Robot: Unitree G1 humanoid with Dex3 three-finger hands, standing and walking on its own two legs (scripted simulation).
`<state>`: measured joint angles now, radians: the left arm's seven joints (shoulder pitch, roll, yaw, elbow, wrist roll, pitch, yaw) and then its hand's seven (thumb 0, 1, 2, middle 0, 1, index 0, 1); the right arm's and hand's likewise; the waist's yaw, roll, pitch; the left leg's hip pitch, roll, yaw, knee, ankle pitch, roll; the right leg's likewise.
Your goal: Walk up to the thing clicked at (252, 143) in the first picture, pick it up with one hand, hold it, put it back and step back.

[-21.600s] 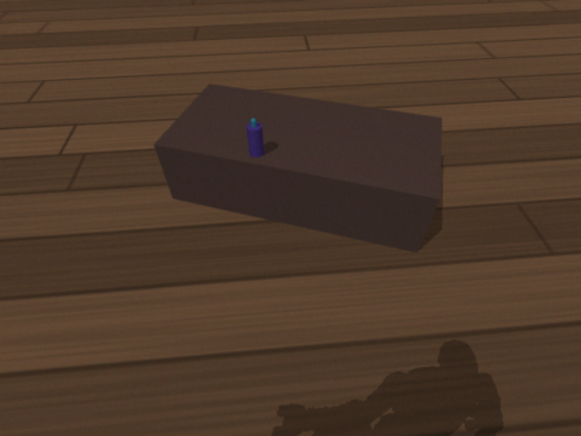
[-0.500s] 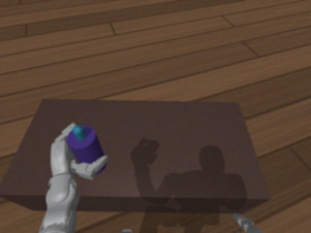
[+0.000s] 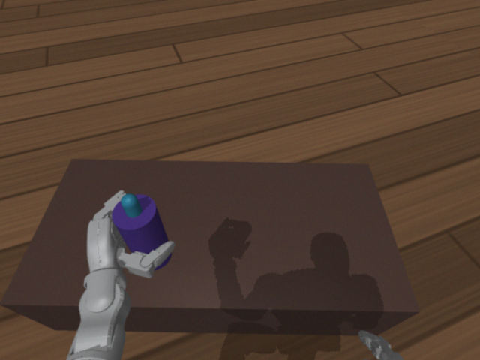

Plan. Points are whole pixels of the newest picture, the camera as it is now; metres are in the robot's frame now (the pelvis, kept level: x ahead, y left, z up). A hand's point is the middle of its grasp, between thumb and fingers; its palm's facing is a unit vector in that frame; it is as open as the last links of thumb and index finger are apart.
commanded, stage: hold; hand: left
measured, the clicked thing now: (142, 229) +0.32 +0.16 +0.06
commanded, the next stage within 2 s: crouch in 1.78 s
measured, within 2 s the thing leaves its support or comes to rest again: neither
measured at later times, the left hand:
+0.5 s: hand (147, 233) +0.32 +0.16 +0.04, palm faces +0.21 -0.98 -0.03, open 9.5 cm
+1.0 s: hand (143, 233) +0.32 +0.17 +0.05, palm faces +0.21 -0.98 -0.02, open 9.5 cm
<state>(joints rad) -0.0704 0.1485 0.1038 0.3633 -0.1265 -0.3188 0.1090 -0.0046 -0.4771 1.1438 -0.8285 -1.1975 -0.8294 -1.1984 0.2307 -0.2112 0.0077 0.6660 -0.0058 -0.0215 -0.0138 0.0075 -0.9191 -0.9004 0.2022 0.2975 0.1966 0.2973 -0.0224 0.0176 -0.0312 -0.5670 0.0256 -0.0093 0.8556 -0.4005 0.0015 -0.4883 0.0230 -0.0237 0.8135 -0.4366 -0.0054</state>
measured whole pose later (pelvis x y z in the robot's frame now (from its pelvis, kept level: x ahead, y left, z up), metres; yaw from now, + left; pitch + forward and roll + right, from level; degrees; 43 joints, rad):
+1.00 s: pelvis +0.00 +0.00 +0.00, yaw +0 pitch +6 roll -1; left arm -0.08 0.15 0.11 0.39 -0.13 -0.34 0.09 0.00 -0.46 1.13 -0.82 -1.20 -0.82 -1.20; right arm 0.22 -0.21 0.00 0.68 0.00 -0.03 -0.02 0.01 -0.92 -0.90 0.20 0.30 0.20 0.30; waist -0.02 0.01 -0.03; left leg -0.55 0.02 -0.01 0.83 -0.39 0.00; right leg -0.47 0.02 -0.02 0.79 -0.43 -0.01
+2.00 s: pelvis +0.00 -0.01 +0.00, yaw +0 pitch +6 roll -1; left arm -0.08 0.15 0.13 0.39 -0.14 -0.33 0.07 0.00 -0.46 1.13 -0.82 -1.20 -0.82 -1.20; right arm 0.22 -0.21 0.01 0.68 0.00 -0.04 -0.03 0.01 -0.91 -0.90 0.20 0.30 0.20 0.30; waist -0.02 0.02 -0.03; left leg -0.54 0.02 -0.02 0.82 -0.38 -0.01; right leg -0.46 0.02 -0.03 0.79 -0.42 -0.01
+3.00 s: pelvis -0.05 +0.00 -0.18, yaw -3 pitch +31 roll -5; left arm -0.57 0.37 0.45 0.95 -0.13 -0.60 -0.10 0.00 -0.46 1.13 -0.84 -1.17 -0.84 -1.17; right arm 0.16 -0.24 0.02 0.70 -0.05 0.00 0.05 0.00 -0.93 -0.90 0.20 0.30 0.20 0.30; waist -0.09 0.01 -0.18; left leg -1.60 0.05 -0.06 1.67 -0.61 0.00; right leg -1.50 0.05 -0.07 1.63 -0.66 -0.02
